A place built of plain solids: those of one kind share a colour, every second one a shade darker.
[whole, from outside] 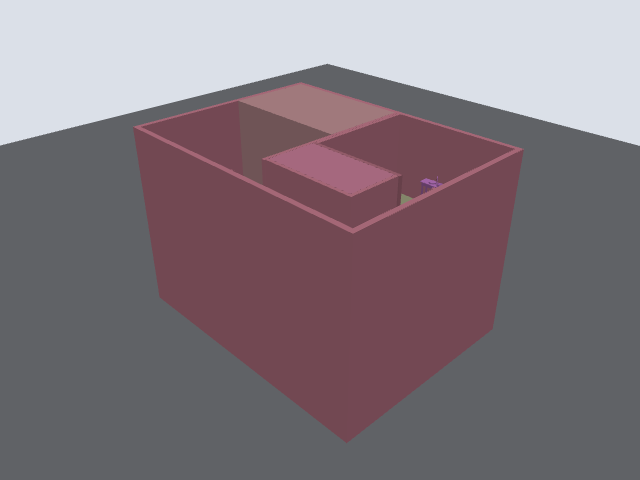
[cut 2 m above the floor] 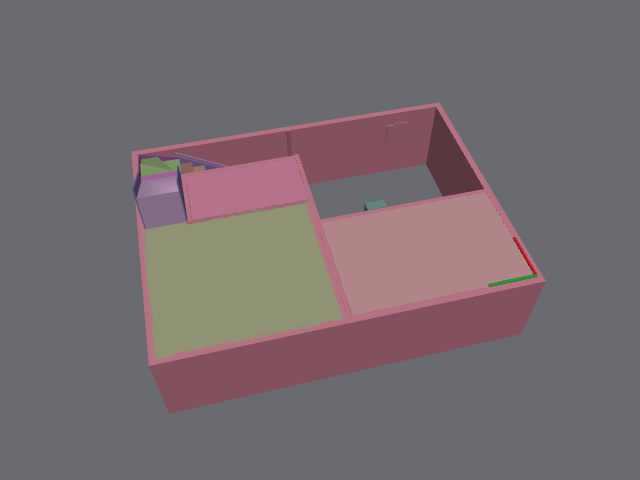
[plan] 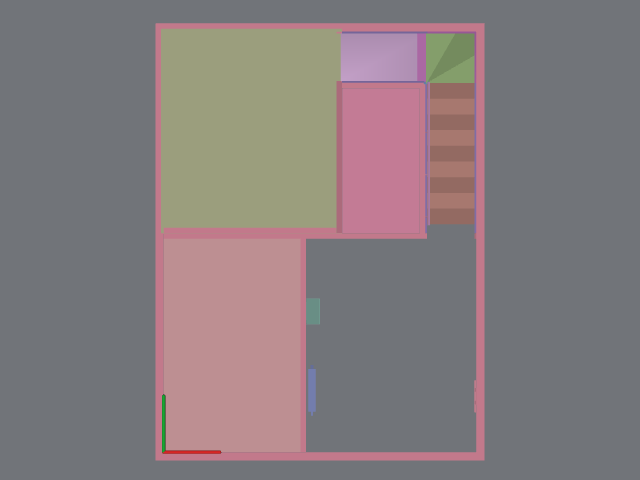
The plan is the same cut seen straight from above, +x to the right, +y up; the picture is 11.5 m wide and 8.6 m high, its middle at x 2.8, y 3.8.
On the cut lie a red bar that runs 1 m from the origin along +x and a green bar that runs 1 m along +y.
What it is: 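A lodging house's back stair, a dwelling of no particular year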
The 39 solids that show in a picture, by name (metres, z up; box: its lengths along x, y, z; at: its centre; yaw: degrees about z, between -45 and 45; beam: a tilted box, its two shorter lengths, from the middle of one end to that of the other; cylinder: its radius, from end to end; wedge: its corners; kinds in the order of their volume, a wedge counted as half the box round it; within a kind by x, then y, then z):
{
 "beside_lower_1": {"box": [2.45, 3.82, 5.43], "at": [1.23, 1.91, 2.67]},
 "upper_1": {"box": [3.24, 3.66, 3.11], "at": [1.57, 5.75, 1.51]},
 "wall_1": {"box": [0.15, 7.83, 5.43], "at": [-0.07, 3.77, 2.67]},
 "wall_2": {"box": [3.09, 0.1, 5.43], "at": [1.55, 3.97, 2.67]},
 "wall_3": {"box": [4.72, 0.1, 5.43], "at": [2.36, 3.87, 2.67]},
 "wall_4": {"box": [0.1, 3.82, 2.64], "at": [2.5, 1.91, 1.27]},
 "wall_5": {"box": [5.9, 0.15, 5.43], "at": [2.8, -0.07, 2.67]},
 "wall_6": {"box": [5.9, 0.15, 5.43], "at": [2.8, 7.61, 2.67]},
 "wall_7": {"box": [0.1, 2.73, 5.43], "at": [3.14, 5.29, 2.67]},
 "wall_8": {"box": [1.59, 0.1, 5.43], "at": [3.89, 6.57, 2.67]},
 "wall_9": {"box": [0.1, 2.8, 5.43], "at": [4.64, 5.22, 2.67]},
 "wall_10": {"box": [0.034, 0.1, 5.43], "at": [5.58, 3.87, 2.67]},
 "wall_11": {"box": [0.15, 7.83, 5.43], "at": [5.67, 3.77, 2.67]},
 "beside_box_1": {"box": [1.39, 2.6, 5.43], "at": [3.89, 5.22, 2.67]},
 "carriage_1": {"wedge": [[3.17, 6.64, -0.05], [3.17, 6.64, 2.95], [3.17, 7.5, -0.05], [3.17, 7.5, 2.95], [4.73, 6.64, -0.05], [4.73, 6.64, 2.01], [4.73, 7.5, -0.05], [4.73, 7.5, 2.01]]},
 "string_1": {"wedge": [[3.19, 6.62, -0.05], [3.19, 6.62, 3.19], [3.19, 6.65, -0.05], [3.19, 6.65, 3.19], [4.67, 6.62, -0.05], [4.67, 6.62, 2.3], [4.67, 6.65, -0.05], [4.67, 6.65, 2.3]]},
 "string_2": {"wedge": [[3.19, 7.5, -0.05], [3.19, 7.5, 3.19], [3.19, 7.53, -0.05], [3.19, 7.53, 3.19], [4.73, 7.5, -0.05], [4.73, 7.5, 2.26], [4.73, 7.53, -0.05], [4.73, 7.53, 2.26]]},
 "string_3": {"wedge": [[4.69, 3.93, -0.05], [4.69, 3.93, 0.13], [4.69, 6.6, -0.05], [4.69, 6.6, 1.75], [4.72, 3.93, -0.05], [4.72, 3.93, 0.13], [4.72, 6.6, -0.05], [4.72, 6.6, 1.75]]},
 "string_4": {"wedge": [[5.57, 3.93, -0.05], [5.57, 3.93, 0.13], [5.57, 6.61, -0.05], [5.57, 6.61, 1.75], [5.6, 3.93, -0.05], [5.6, 3.93, 0.13], [5.6, 6.61, -0.05], [5.6, 6.61, 1.75]]},
 "tread_1": {"wedge": [[4.7, 4.08, 0.07], [4.7, 4.08, 0.17], [4.7, 4.42, 0.07], [4.7, 4.42, 0.17], [5.58, 4.08, 0.07], [5.58, 4.08, 0.17], [5.58, 4.42, 0.07], [5.58, 4.42, 0.17]]},
 "tread_2": {"wedge": [[4.7, 4.36, 0.24], [4.7, 4.36, 0.34], [4.7, 4.7, 0.24], [4.7, 4.7, 0.34], [5.58, 4.36, 0.24], [5.58, 4.36, 0.34], [5.58, 4.7, 0.24], [5.58, 4.7, 0.34]]},
 "tread_3": {"wedge": [[4.7, 4.64, 0.41], [4.7, 4.64, 0.51], [4.7, 4.98, 0.41], [4.7, 4.98, 0.51], [5.58, 4.64, 0.41], [5.58, 4.64, 0.51], [5.58, 4.98, 0.41], [5.58, 4.98, 0.51]]},
 "tread_4": {"wedge": [[4.7, 4.93, 0.58], [4.7, 4.93, 0.68], [4.7, 5.27, 0.58], [4.7, 5.27, 0.68], [5.58, 4.93, 0.58], [5.58, 4.93, 0.68], [5.58, 5.27, 0.58], [5.58, 5.27, 0.68]]},
 "tread_5": {"wedge": [[4.7, 5.21, 0.75], [4.7, 5.21, 0.85], [4.7, 5.55, 0.75], [4.7, 5.55, 0.85], [5.58, 5.21, 0.75], [5.58, 5.21, 0.85], [5.58, 5.55, 0.75], [5.58, 5.55, 0.85]]},
 "tread_6": {"wedge": [[4.7, 5.49, 0.92], [4.7, 5.49, 1.02], [4.7, 5.83, 0.92], [4.7, 5.83, 1.02], [5.58, 5.49, 0.92], [5.58, 5.49, 1.02], [5.58, 5.83, 0.92], [5.58, 5.83, 1.02]]},
 "tread_7": {"wedge": [[4.7, 5.77, 1.09], [4.7, 5.77, 1.19], [4.7, 6.11, 1.09], [4.7, 6.11, 1.19], [5.58, 5.77, 1.09], [5.58, 5.77, 1.19], [5.58, 6.11, 1.09], [5.58, 6.11, 1.19]]},
 "tread_8": {"wedge": [[4.7, 6.05, 1.26], [4.7, 6.05, 1.36], [4.7, 6.39, 1.26], [4.7, 6.39, 1.36], [5.58, 6.05, 1.26], [5.58, 6.05, 1.36], [5.58, 6.39, 1.26], [5.58, 6.39, 1.36]]},
 "tread_9": {"wedge": [[4.7, 6.33, 1.43], [4.7, 6.33, 1.53], [4.7, 6.66, 1.43], [4.7, 6.66, 1.53], [5.58, 6.33, 1.43], [5.58, 6.33, 1.53], [5.58, 6.66, 1.43], [5.58, 6.66, 1.53]]},
 "winder_1": {"wedge": [[4.67, 6.61, 1.6], [4.67, 6.61, 1.7], [4.67, 6.62, 1.6], [4.67, 6.62, 1.7], [5.58, 6.61, 1.6], [5.58, 6.61, 1.7], [5.58, 7.19, 1.6], [5.58, 7.19, 1.7]]},
 "winder_2": {"wedge": [[4.67, 7.51, 1.94], [4.67, 7.51, 2.04], [4.7, 6.6, 1.94], [4.7, 6.6, 2.04], [4.71, 6.6, 1.94], [4.71, 6.6, 2.04], [5.23, 7.51, 1.94], [5.23, 7.51, 2.04]]},
 "winder_3": {"wedge": [[4.68, 6.59, 1.77], [4.68, 6.59, 1.87], [5.16, 7.51, 1.77], [5.16, 7.51, 1.87], [5.58, 7.11, 1.77], [5.58, 7.11, 1.87], [5.58, 7.51, 1.77], [5.58, 7.51, 1.87]]},
 "rail_1": {"wedge": [[4.73, 4.06, 1.01], [4.73, 4.06, 1.06], [4.73, 6.63, 2.56], [4.73, 6.63, 2.62], [4.77, 4.06, 1.01], [4.77, 4.06, 1.06], [4.77, 6.63, 2.56], [4.77, 6.63, 2.62]]},
 "string_turn_1": {"wedge": [[4.73, 7.5, -0.05], [4.73, 7.5, 2.26], [4.73, 7.53, -0.05], [4.73, 7.53, 2.26], [5.57, 7.5, -0.05], [5.57, 7.5, 2.02], [5.6, 7.53, -0.05], [5.6, 7.53, 2.02]]},
 "string_turn_2": {"wedge": [[5.57, 6.61, -0.05], [5.57, 6.61, 1.75], [5.57, 7.5, -0.05], [5.57, 7.5, 2.02], [5.6, 6.61, -0.05], [5.6, 6.61, 1.75], [5.6, 7.53, -0.05], [5.6, 7.53, 2.02]]},
 "radiator_1": {"box": [0.14, 0.77, 0.55], "at": [2.66, 1.11, 0.36]},
 "longcase_clock_1": {"box": [0.24, 0.45, 0.52], "at": [2.67, 2.52, 1.74]},
 "riser_1": {"wedge": [[4.39, 6.64, 2.1], [4.39, 6.64, 2.12], [4.39, 7.51, 2.1], [4.39, 7.51, 2.12], [4.7, 6.64, 1.99], [4.7, 6.64, 2.12], [4.7, 7.51, 1.99], [4.7, 7.51, 2.12]]},
 "wall_mirror_1": {"box": [0.034, 0.58, 0.56], "at": [5.58, 1.0, 1.37]},
 "hall_table_1": {"box": [0.29, 0.86, 0.022], "at": [0.15, 5.5, 3.81]}
}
